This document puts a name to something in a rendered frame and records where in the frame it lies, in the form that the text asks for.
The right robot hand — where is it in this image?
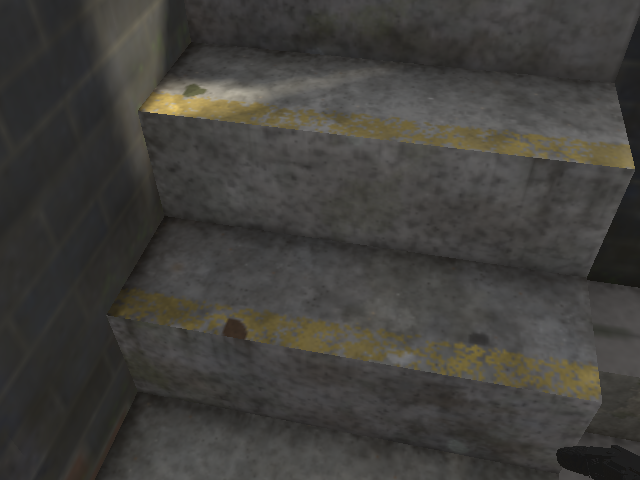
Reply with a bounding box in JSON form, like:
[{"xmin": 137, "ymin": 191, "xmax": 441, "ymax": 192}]
[{"xmin": 556, "ymin": 445, "xmax": 640, "ymax": 480}]

